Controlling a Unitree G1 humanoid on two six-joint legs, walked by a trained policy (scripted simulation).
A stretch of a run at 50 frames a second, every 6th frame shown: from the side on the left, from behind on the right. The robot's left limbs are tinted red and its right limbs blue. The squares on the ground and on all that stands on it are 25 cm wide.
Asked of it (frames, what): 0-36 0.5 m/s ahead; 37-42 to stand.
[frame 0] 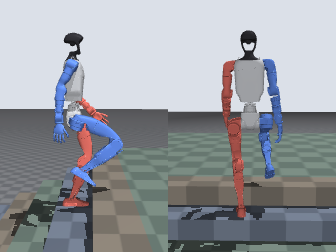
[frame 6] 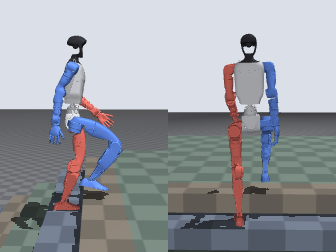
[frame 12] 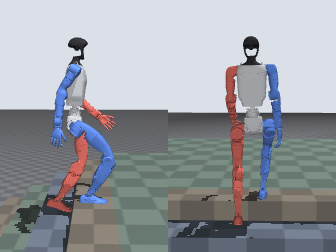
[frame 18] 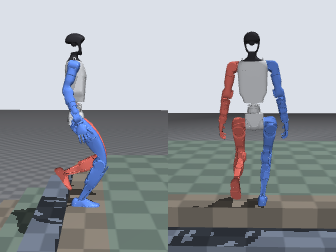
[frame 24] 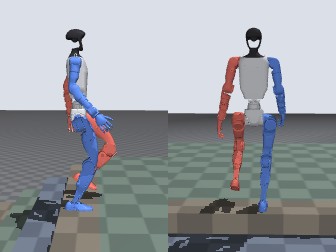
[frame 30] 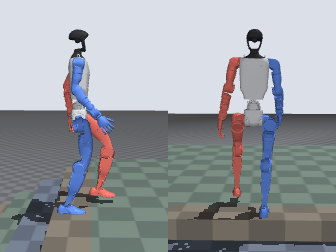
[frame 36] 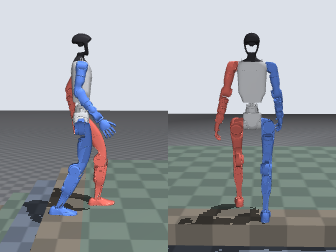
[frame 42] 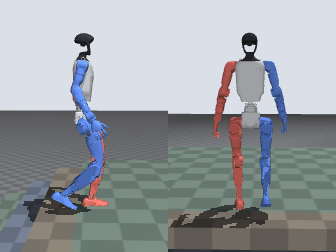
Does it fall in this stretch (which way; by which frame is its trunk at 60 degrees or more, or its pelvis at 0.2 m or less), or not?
no
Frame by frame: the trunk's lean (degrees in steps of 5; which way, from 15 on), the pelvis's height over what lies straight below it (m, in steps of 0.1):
0: 0, 0.8
6: 5, 0.8
12: 5, 0.6
18: 0, 0.7
24: 5, 0.8
30: 0, 0.8
36: 0, 0.8
42: 0, 0.8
